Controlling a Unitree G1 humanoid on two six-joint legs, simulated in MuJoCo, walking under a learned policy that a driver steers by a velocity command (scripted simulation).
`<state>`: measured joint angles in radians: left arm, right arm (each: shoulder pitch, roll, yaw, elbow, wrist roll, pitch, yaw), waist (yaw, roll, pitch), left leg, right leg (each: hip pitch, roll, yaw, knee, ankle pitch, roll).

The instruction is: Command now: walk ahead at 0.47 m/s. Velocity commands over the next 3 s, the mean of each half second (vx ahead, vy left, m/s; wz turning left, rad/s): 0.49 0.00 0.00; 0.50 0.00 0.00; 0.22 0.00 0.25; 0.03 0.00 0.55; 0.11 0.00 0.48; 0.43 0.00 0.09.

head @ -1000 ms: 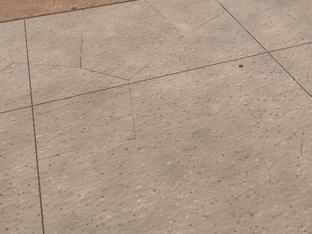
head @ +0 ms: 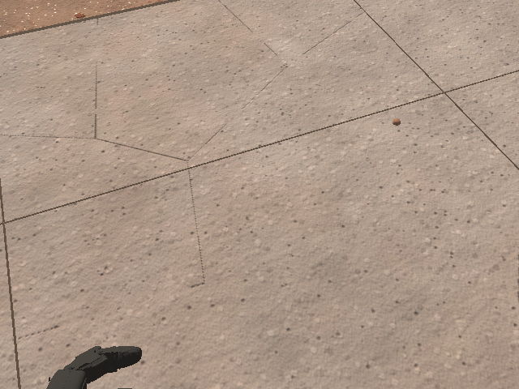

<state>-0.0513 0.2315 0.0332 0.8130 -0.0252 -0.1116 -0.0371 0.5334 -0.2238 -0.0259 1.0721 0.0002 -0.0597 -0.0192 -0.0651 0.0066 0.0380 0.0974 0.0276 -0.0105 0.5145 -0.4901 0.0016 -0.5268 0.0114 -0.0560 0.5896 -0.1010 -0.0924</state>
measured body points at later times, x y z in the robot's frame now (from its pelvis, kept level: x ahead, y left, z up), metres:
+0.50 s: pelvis +0.29 +0.02 +0.02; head +0.32 +0.03 +0.46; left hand +0.23 +0.29 -0.13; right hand +0.50 -0.21 -0.08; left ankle +0.45 +0.13 -0.70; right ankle +0.13 -0.10 -0.71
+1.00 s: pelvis +0.57 +0.03 +0.03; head +0.59 +0.03 +0.47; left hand +0.77 +0.26 -0.08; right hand +0.53 -0.24 -0.11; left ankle +0.44 +0.13 -0.71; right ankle +0.75 -0.11 -0.68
